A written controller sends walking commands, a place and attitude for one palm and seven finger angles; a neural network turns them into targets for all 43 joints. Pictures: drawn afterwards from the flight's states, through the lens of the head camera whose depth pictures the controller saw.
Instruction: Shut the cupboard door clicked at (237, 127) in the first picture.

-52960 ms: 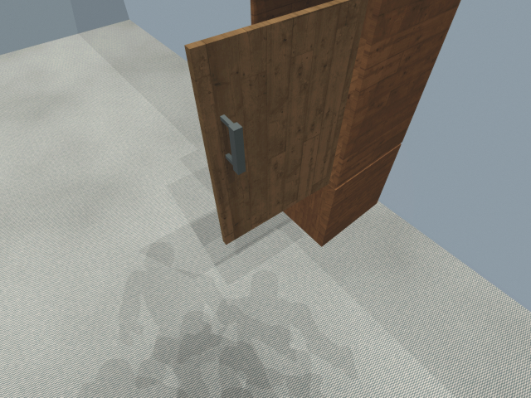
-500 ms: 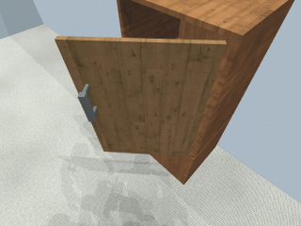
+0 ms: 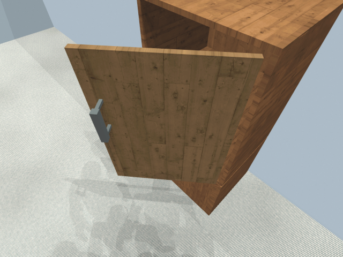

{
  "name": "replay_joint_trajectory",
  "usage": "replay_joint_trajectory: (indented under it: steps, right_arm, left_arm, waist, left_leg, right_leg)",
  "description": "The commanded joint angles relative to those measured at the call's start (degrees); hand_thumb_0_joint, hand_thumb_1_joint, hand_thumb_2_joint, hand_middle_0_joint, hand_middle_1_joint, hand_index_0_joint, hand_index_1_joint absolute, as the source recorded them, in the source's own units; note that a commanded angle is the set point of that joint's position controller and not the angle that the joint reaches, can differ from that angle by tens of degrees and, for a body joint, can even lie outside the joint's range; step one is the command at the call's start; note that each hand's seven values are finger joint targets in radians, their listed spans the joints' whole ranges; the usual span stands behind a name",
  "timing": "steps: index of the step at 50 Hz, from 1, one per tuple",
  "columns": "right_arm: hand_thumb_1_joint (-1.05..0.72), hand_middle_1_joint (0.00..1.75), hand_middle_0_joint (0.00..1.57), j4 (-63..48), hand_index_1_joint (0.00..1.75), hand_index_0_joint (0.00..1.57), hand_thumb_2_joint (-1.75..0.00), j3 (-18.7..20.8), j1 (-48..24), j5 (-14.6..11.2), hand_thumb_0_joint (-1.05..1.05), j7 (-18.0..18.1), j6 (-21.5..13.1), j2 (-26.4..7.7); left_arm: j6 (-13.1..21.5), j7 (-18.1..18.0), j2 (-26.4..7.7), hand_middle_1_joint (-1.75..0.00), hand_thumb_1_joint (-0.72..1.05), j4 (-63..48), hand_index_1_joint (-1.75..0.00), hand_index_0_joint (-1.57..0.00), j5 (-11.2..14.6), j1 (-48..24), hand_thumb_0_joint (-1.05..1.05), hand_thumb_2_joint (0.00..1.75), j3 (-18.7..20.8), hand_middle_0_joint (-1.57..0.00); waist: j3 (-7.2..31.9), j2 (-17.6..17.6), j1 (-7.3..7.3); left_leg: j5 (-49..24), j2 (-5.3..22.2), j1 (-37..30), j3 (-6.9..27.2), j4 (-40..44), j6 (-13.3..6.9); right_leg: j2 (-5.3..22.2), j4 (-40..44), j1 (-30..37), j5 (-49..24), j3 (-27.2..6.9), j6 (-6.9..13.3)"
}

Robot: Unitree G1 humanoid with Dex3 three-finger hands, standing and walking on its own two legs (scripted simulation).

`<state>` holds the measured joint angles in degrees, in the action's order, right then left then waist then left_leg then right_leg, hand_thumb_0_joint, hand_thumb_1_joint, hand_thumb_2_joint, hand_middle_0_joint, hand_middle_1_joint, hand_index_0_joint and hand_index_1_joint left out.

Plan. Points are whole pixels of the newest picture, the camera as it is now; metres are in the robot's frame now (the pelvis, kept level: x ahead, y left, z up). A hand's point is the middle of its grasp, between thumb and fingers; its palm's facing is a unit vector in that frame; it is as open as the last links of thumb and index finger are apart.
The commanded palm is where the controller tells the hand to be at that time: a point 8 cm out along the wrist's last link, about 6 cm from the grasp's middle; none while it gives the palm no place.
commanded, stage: look again from close up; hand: left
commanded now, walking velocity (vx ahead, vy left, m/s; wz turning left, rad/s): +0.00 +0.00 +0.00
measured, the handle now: (102, 121) +0.44 +0.23 +0.04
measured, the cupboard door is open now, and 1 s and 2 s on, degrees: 40 40 40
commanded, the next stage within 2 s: raise the hand and make a fist in 0.58 s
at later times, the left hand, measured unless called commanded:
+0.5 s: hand out of the picture +0.01 +0.18 -0.18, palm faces +0.05 -0.98 -0.20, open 7.4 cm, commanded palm none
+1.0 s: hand (102, 244) +0.15 +0.16 -0.02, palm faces -0.04 -1.00 -0.01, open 6.7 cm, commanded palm +0.10 +0.23 -0.05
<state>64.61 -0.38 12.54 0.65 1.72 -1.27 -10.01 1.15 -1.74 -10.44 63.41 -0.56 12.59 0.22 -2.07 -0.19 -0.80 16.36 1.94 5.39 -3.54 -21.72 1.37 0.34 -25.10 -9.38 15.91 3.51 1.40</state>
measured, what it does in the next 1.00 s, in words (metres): lowers itself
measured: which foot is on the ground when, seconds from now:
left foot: down 0.00-1.00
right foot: down 0.00-1.00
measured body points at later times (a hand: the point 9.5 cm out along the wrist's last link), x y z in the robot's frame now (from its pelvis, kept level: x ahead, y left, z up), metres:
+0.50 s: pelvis +0.00 +0.00 +0.00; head +0.02 +0.00 +0.45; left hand +0.01 +0.23 -0.16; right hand +0.01 -0.22 -0.16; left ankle -0.05 +0.13 -0.74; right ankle -0.03 -0.10 -0.74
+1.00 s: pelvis -0.06 +0.00 -0.06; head -0.02 +0.00 +0.38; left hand +0.15 +0.22 -0.02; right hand +0.15 -0.25 -0.12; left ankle -0.05 +0.13 -0.74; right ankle -0.03 -0.10 -0.74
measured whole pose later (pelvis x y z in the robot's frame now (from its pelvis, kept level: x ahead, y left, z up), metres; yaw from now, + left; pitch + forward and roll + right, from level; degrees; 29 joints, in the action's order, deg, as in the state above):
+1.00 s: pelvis -0.06 +0.00 -0.06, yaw +1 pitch +10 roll +2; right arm 34.1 4.1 9.9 -0.5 -0.4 -17.0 -14.8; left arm 34.7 18.2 -8.2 10.7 13.5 19.4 6.3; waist 7.1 1.8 0.1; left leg 25.9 1.1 38.9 -3.1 -55.5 0.6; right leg 3.0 -57.7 -42.3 25.8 2.9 1.4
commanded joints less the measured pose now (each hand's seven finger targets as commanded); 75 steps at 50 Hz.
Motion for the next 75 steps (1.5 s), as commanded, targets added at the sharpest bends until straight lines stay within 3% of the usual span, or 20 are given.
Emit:
replay_joint_trajectory:
  steps: [1, 33, 34, 35, 36, 37, 38, 39, 40, 41, 42, 45, 47, 50, 52, 56, 58, 61, 67, 75]
  right_arm:
    - [-0.9, 0.3, 0.2, -1.24, 0.3, 0.2, -0.9, 0.91, 3.37, 0.2, 0.0, 0.51, -0.8, -6.07]
    - [-0.9, 0.3, 0.2, 0.08, 0.3, 0.2, -0.9, 1.03, 5.18, 0.13, 0.0, 0.64, -0.84, -4.45]
    - [-0.9, 0.3, 0.2, -3.81, 0.3, 0.2, -0.9, 1.38, 0.12, -0.63, 0.0, -0.19, -0.95, -5.97]
    - [-0.9, 0.3, 0.2, -19.9, 0.3, 0.2, -0.9, 2.99, 6.48, -0.83, 0.0, 6.5, -12.6, -17.74]
    - [-0.9, 0.3, 0.2, -19.97, 0.3, 0.2, -0.9, 0.91, 2.19, -3.2, 0.0, 6.55, -15.93, -10.75]
    - [-0.9, 0.3, 0.2, -21.4, 0.3, 0.2, -0.9, 1.31, -1.14, -2.74, 0.0, 5.09, -17.83, -8.57]
    - [-0.9, 0.3, 0.2, -20.68, 0.3, 0.2, -0.9, 1.96, 1.33, -3.08, 0.0, 3.45, -19.49, -9.42]
    - [-0.9, 0.3, 0.2, -22.57, 0.3, 0.2, -0.9, 3.72, 1.26, -2.31, 0.0, 2.51, -19.88, -10.78]
    - [-0.9, 0.3, 0.2, -24.23, 0.3, 0.2, -0.9, 4.59, 1.29, -1.34, 0.0, 1.93, -19.9, -11.49]
    - [-0.9, 0.3, 0.2, -26.44, 0.3, 0.2, -0.9, 5.03, 0.03, -0.67, 0.0, 1.22, -19.99, -10.99]
    - [-0.9, 0.3, 0.2, -29.03, 0.3, 0.2, -0.9, 5.32, -1.44, -0.85, 0.0, 0.35, -20.17, -10.39]
    - [-0.9, 0.3, 0.2, -33.65, 0.3, 0.2, -0.9, 6.01, -3.52, -0.54, 0.0, -1.69, -19.29, -9.76]
    - [-0.9, 0.3, 0.2, -36.97, 0.3, 0.2, -0.9, 6.75, -4.26, -0.94, 0.0, -2.49, -18.4, -10.61]
    - [-0.9, 0.3, 0.2, -44.21, 0.3, 0.2, -0.9, 6.07, -7.25, -2.41, 0.0, -1.6, -16.33, -10.86]
    - [-0.9, 0.3, 0.2, -46.74, 0.3, 0.2, -0.9, 5.58, -6.88, -2.76, 0.0, -0.35, -15.54, -11.15]
    - [-0.9, 0.3, 0.2, -47.09, 0.3, 0.2, -0.9, 4.22, -2.79, -2.37, 0.0, 1.36, -15.75, -10.42]
    - [-0.9, 0.3, 0.2, -45.48, 0.3, 0.2, -0.9, 3.74, -1.63, -2.28, 0.0, 2.32, -15.98, -10.92]
    - [-0.9, 0.3, 0.2, -44.52, 0.3, 0.2, -0.9, 3.29, -1.16, -2.75, 0.0, 2.84, -16.05, -11.32]
    - [-0.9, 0.3, 0.2, -46.3, 0.3, 0.2, -0.9, 2.87, -2.67, -2.96, 0.0, 2.83, -14.19, -9.99]
    - [-0.9, 0.3, 0.2, -45.74, 0.3, 0.2, -0.9, 2.68, -0.93, -2.06, 0.0, 1.96, -14.6, -10.04]
  left_arm:
    - [0.84, -0.3, -7.6, -0.3, 0.9, -2.02, -0.3, -0.2, -0.11, 2.52, 0.0, 0.9, 1.2, -0.2]
    - [0.81, -0.29, -5.94, -0.3, 0.9, -1.09, -0.3, -0.2, -0.11, 4.47, 0.0, 0.9, 1.01, -0.2]
    - [1.58, -2.61, -5.43, -0.3, 0.9, 1.46, -0.3, -0.2, -0.46, 9.73, 0.0, 0.9, 0.63, -0.2]
    - [18.42, -1.8, -38.57, -0.3, 0.9, -90.71, -0.3, -0.2, 8.53, -39.05, 0.0, 0.9, 22.82, -0.2]
    - [13.32, -2.57, -11.11, -0.32, 0.9, -72.22, -0.32, -0.22, 8.09, 0.41, 0.0, 0.9, 2.59, -0.22]
    - [5.34, -2.84, 2.74, -0.34, 0.9, -68.78, -0.34, -0.24, 11.91, 12.94, 0.0, 0.9, -1.43, -0.24]
    - [5.42, -2.92, 2.58, -0.36, 0.9, -64.72, -0.36, -0.25, 10.37, 8.13, 0.0, 0.9, -1.96, -0.25]
    - [7.68, -2.2, 1.26, -0.38, 0.9, -63.36, -0.38, -0.27, 10.37, 4.42, 0.0, 0.9, 0.36, -0.27]
    - [10.8, -0.68, -0.72, -0.4, 0.9, -58.93, -0.4, -0.29, 10.12, 7.31, 0.0, 0.9, 3.75, -0.29]
    - [14.8, 1.85, 1.09, -0.42, 0.9, -55.2, -0.42, -0.31, 10.96, 14.17, 0.0, 0.9, 4.43, -0.31]
    - [18.74, 5.11, 1.43, -0.44, 0.9, -51.46, -0.44, -0.33, 11.61, 21.18, 0.0, 0.9, 5.69, -0.33]
    - [33.03, 16.64, 2.18, -0.5, 0.9, -50.54, -0.5, -0.38, 14.61, 25.1, 0.0, 0.9, 6.86, -0.38]
    - [38.93, 22.63, -4.7, -0.54, 0.9, -50.9, -0.54, -0.42, 14.39, 21.74, 0.0, 0.9, 11.56, -0.42]
    - [34.25, 24.17, -7.28, -0.6, 0.9, -60.81, -0.6, -0.47, 17.55, 15.18, 0.0, 0.9, 12.91, -0.47]
    - [31.88, 21.78, -9.63, -0.64, 0.9, -70.34, -0.64, -0.51, 18.65, 7.42, 0.0, 0.9, 13.57, -0.51]
    - [32.76, 17.36, -7.96, -0.72, 0.9, -86.74, -0.72, -0.58, 16.73, -0.29, 0.0, 0.9, 7.93, -0.58]
    - [32.17, 17.45, -7.96, -0.76, 0.9, -85.69, -0.76, -0.62, 16.41, -1.15, 0.0, 0.9, 6.47, -0.62]
    - [27.63, 19.29, -7.42, -0.82, 0.9, -80.76, -0.82, -0.68, 15.94, 3.0, 0.0, 0.9, 5.29, -0.68]
    - [16.6, 17.83, -10.77, -0.94, 0.9, -79.89, -0.94, -0.79, 16.76, 11.5, 0.0, 0.9, 12.58, -0.79]
    - [21.98, 15.24, -7.48, -1.1, 0.9, -82.75, -1.1, -0.93, 16.9, 12.17, 0.0, 0.9, 9.94, -0.93]
  waist:
    - [1.26, 0.24, 0.27]
    - [-0.18, 0.52, 0.19]
    - [-1.61, -1.59, -1.26]
    - [24.47, -3.18, 8.02]
    - [30.85, -22.3, 2.63]
    - [23.11, -17.44, 0.7]
    - [9.91, -7.14, 3.52]
    - [1.79, -1.32, 4.9]
    - [0.38, 6.13, 4.48]
    - [1.68, 11.93, 2.29]
    - [3.44, 11.04, -0.63]
    - [8.33, 13.93, -2.67]
    - [11.3, 7.6, -3.18]
    - [16.51, 3.13, -3.83]
    - [16.46, 0.55, -2.06]
    - [19.9, -3.85, 1.94]
    - [18.3, -0.78, 3.77]
    - [17.06, -1.42, 3.6]
    - [20.83, -0.53, -1.22]
    - [17.21, -0.46, 0.26]
  left_leg:
    - [-16.22, 4.71, 1.42, 3.63, 2.16, -2.19]
    - [-14.22, 4.28, 2.39, 3.99, 2.57, -2.3]
    - [-14.53, 4.81, 7.14, 1.1, -9.51, -0.85]
    - [-29.12, 2.31, -14.16, 0.54, -9.7, -3.09]
    - [-38.93, -0.54, -12.52, 1.86, -8.81, -3.08]
    - [-46.47, 1.69, -7.07, 3.25, -6.51, -1.53]
    - [-37.37, 1.44, 0.59, 4.84, -8.0, -1.62]
    - [-27.31, 0.2, 7.74, 5.82, -10.27, -1.49]
    - [-19.66, -0.94, 14.1, 5.57, -12.72, -1.57]
    - [-14.11, -1.81, 19.0, 5.09, -15.28, -1.45]
    - [-12.04, -2.92, 22.38, 4.14, -17.43, -0.92]
    - [-4.59, -4.21, 33.9, 2.59, -26.66, 0.17]
    - [-1.62, -4.43, 38.81, 2.16, -32.26, -0.39]
    - [7.21, -5.13, 42.44, 0.69, -34.06, -1.61]
    - [10.89, -4.29, 43.9, 1.84, -35.39, -2.37]
    - [10.51, -2.8, 39.88, 3.84, -36.9, -3.21]
    - [10.98, -2.12, 41.22, 4.93, -37.87, -3.35]
    - [10.75, -1.98, 41.33, 5.78, -36.67, -3.06]
    - [5.23, -2.62, 38.64, 5.85, -31.38, -2.65]
    - [2.48, -2.2, 35.01, 6.08, -28.75, -2.08]
  right_leg:
    - [6.98, 2.66, 2.34, -21.69, -5.59, 1.43]
    - [6.88, 3.68, 1.77, -18.56, -4.99, 1.27]
    - [10.18, 2.71, 0.25, -37.39, -8.07, -0.55]
    - [3.75, -6.21, 3.28, -36.05, -4.48, -1.27]
    - [-0.19, -12.25, 0.26, -25.0, -0.53, -0.19]
    - [-0.11, -9.44, -3.2, -11.59, 2.75, -0.47]
    - [0.25, -7.61, -8.8, -11.17, 2.42, -0.98]
    - [0.65, -6.6, -12.81, -13.94, 2.93, -1.1]
    - [0.94, -8.16, -16.05, -13.99, 3.4, -1.16]
    - [0.82, -10.82, -17.95, -11.89, 3.19, -1.37]
    - [1.22, -13.53, -17.52, -11.43, 2.08, -0.86]
    - [1.73, -22.87, -22.57, -7.5, -0.95, -0.39]
    - [2.88, -26.54, -24.96, -3.85, -5.08, 0.65]
    - [2.77, -24.82, -26.94, 14.26, -8.32, 0.31]
    - [2.15, -24.19, -30.55, 23.1, -9.69, 0.14]
    - [0.78, -25.4, -33.29, 19.94, -7.66, 0.13]
    - [0.14, -25.84, -34.6, 19.5, -6.94, -0.11]
    - [-0.26, -26.12, -34.41, 17.11, -4.92, -0.17]
    - [-0.26, -25.33, -25.39, 11.06, -2.37, -0.05]
    - [-0.47, -26.11, -26.99, 5.65, 0.37, -0.02]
